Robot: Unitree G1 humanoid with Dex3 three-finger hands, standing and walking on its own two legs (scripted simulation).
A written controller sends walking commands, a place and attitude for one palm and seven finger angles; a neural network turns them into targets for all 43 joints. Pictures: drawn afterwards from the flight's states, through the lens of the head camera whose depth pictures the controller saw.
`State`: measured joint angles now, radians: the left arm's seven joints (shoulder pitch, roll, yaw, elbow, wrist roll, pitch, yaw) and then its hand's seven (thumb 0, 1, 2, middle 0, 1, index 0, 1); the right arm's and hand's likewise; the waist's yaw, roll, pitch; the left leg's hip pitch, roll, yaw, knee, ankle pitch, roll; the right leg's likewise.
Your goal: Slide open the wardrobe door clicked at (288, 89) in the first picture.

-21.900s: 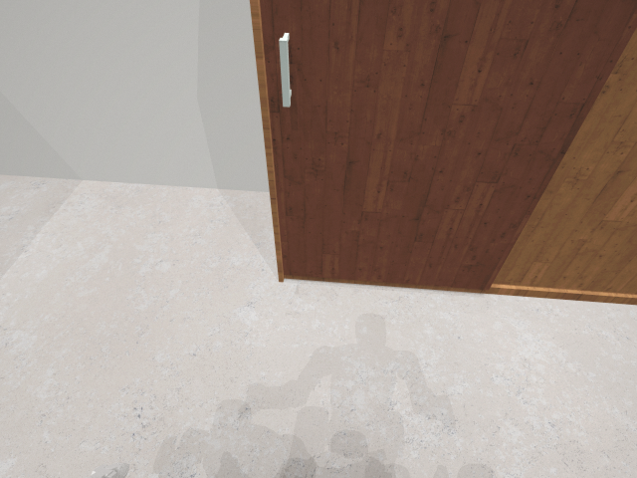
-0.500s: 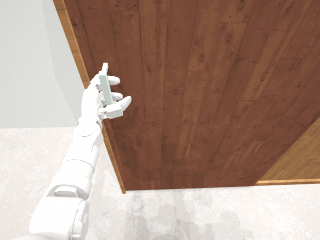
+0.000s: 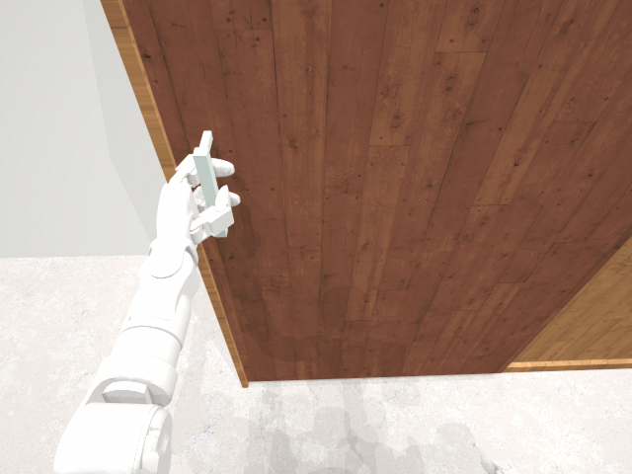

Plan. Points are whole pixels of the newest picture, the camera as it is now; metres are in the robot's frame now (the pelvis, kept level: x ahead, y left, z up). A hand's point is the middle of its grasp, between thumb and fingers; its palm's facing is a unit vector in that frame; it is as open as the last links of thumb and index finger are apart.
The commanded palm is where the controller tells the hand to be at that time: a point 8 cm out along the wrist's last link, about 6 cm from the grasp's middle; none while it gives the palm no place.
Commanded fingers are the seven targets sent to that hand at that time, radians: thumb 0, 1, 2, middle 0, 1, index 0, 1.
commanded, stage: grip the handle and tug to test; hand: left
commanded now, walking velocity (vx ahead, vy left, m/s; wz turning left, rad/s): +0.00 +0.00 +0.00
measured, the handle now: (214, 187) +0.48 +0.15 +0.11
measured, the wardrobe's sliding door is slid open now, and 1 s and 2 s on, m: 0.00 0.00 0.00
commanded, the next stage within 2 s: tug the door sideways, standing still in 0.40 s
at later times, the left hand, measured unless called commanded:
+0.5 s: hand (227, 214) +0.41 +0.12 +0.12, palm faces +0.05 -1.00 +0.00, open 5.8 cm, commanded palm +0.36 +0.17 +0.12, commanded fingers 0.00 0.90 0.90 -0.45 -1.40 -0.45 -1.40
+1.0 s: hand (230, 211) +0.42 +0.12 +0.12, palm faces +0.13 -0.99 -0.03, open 5.5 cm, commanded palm +0.39 +0.12 +0.12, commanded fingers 0.00 0.90 0.90 -0.45 -1.40 -0.45 -1.40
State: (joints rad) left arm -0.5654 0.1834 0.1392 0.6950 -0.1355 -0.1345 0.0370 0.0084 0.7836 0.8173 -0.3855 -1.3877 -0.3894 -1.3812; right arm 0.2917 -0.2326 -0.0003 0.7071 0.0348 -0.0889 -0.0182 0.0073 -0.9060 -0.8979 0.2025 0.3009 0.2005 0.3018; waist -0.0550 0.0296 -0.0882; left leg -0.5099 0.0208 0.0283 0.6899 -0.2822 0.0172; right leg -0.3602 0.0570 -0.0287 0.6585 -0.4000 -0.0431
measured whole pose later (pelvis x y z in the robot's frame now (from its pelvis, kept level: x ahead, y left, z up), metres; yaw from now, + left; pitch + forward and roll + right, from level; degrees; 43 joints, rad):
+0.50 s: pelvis +0.04 +0.00 +0.01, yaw -2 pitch +5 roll +0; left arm -0.29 0.16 0.11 0.32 -0.15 0.02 0.05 0.01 0.82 0.82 -0.24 -1.32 -0.25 -1.36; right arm 0.28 -0.22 0.00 0.64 0.04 -0.05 -0.01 0.01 -0.91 -0.90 0.20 0.30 0.20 0.30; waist -0.05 0.03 -0.11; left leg -0.39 0.02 0.06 0.61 -0.31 0.02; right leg -0.26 0.06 0.01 0.59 -0.39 -0.03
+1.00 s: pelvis +0.03 +0.00 +0.00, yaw +4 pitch +6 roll +0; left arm -0.48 0.10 0.01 0.46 -0.11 0.02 0.14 0.01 0.80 0.86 -0.33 -1.37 -0.31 -1.39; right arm 0.23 -0.20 0.01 0.69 0.02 -0.05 -0.02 0.01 -0.91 -0.90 0.20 0.30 0.20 0.30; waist 0.00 0.04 -0.07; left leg -0.45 -0.02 -0.02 0.66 -0.30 0.01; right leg -0.28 0.03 -0.06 0.61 -0.43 -0.04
